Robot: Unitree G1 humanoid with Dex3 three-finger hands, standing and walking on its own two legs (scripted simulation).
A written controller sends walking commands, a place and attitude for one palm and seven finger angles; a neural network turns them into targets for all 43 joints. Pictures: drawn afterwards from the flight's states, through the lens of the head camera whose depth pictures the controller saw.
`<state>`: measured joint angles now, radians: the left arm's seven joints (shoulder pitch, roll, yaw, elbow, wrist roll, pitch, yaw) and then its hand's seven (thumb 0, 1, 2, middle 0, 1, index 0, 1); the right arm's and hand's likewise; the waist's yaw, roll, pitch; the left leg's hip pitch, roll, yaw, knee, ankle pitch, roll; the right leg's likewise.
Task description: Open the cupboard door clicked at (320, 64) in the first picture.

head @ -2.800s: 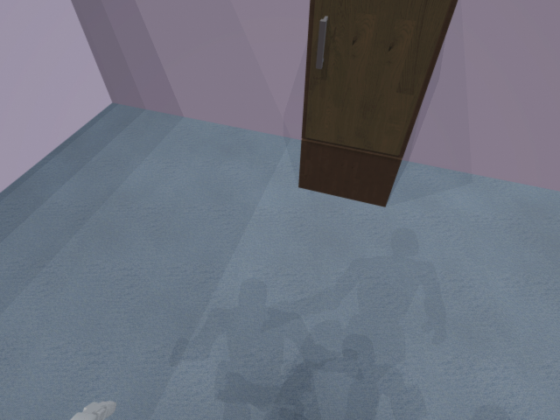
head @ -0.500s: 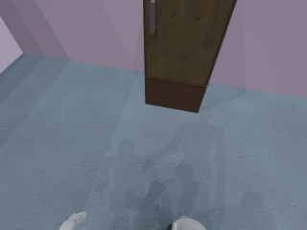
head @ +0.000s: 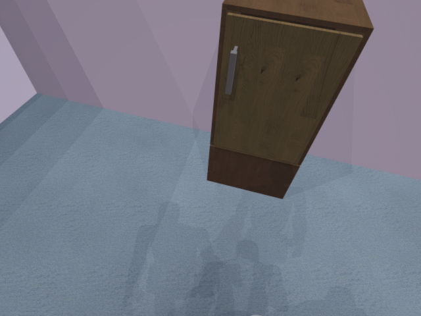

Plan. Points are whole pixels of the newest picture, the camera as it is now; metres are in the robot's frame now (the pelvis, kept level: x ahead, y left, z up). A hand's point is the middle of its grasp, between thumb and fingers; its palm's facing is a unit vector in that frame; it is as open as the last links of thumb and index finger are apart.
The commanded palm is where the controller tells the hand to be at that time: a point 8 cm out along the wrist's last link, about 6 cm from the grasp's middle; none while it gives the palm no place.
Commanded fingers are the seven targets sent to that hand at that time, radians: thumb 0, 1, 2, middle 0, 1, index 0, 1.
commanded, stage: turn to face it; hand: left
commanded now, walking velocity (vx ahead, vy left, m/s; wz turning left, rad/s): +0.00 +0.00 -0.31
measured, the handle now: (231, 70) +0.88 +0.00 -0.01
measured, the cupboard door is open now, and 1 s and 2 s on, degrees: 0 0 0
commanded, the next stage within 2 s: take the last steps up to it in 0.30 s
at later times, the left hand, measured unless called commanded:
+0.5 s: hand out of the picture +0.13 +0.17 -0.18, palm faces -0.07 -0.98 -0.18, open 7.3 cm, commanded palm none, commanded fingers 0.00 0.90 0.90 -0.20 -0.30 -0.20 -0.30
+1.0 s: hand (178, 257) +0.28 +0.10 -0.17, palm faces -0.19 -0.97 -0.17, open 7.3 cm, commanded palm none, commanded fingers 0.00 0.90 0.90 -0.20 -0.30 -0.20 -0.30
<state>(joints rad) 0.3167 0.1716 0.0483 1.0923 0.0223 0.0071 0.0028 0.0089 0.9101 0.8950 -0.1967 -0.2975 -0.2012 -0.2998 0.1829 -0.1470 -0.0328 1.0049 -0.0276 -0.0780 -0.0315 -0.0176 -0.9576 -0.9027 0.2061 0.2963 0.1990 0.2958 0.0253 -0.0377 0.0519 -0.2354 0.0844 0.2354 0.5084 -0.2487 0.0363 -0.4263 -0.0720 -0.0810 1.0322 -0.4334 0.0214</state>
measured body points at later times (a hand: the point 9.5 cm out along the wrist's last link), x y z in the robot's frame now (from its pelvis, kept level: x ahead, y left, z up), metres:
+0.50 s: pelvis +0.06 +0.00 -0.01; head +0.08 +0.00 +0.44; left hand +0.14 +0.22 -0.17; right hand +0.08 -0.24 -0.16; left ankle +0.07 +0.11 -0.74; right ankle +0.07 -0.13 -0.74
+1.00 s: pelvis +0.16 -0.06 -0.01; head +0.18 -0.07 +0.44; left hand +0.29 +0.15 -0.16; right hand +0.01 -0.24 -0.16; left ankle +0.09 +0.09 -0.68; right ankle +0.16 -0.17 -0.74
